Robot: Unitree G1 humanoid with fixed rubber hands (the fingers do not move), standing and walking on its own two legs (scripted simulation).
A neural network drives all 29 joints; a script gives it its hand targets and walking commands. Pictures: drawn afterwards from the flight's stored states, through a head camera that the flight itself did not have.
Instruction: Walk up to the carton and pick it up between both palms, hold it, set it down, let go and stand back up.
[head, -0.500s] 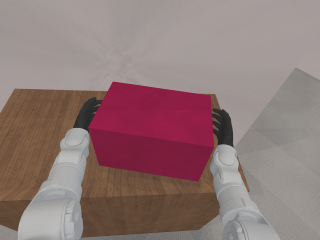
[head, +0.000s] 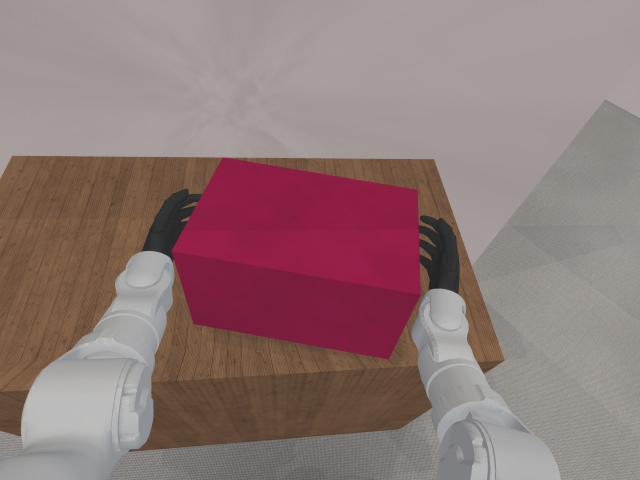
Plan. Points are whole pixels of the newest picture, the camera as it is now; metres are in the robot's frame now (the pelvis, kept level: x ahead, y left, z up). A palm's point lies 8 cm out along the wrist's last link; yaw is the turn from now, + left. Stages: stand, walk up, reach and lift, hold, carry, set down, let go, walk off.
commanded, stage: set down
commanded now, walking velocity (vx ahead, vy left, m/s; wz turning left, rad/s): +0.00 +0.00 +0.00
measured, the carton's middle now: (304, 257) +0.41 +0.00 -0.01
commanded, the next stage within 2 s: none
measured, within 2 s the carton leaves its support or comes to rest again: rests again in 1.26 s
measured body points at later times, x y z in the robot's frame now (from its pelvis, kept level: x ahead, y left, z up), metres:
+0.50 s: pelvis -0.01 +0.00 -0.01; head +0.09 +0.03 +0.43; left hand +0.43 +0.19 +0.00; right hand +0.37 -0.18 -0.01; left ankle -0.01 +0.10 -0.74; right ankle -0.02 -0.14 -0.74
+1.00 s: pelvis -0.02 +0.01 -0.01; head +0.10 +0.05 +0.42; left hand +0.44 +0.19 -0.01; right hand +0.37 -0.18 +0.00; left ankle -0.01 +0.10 -0.74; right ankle -0.02 -0.14 -0.74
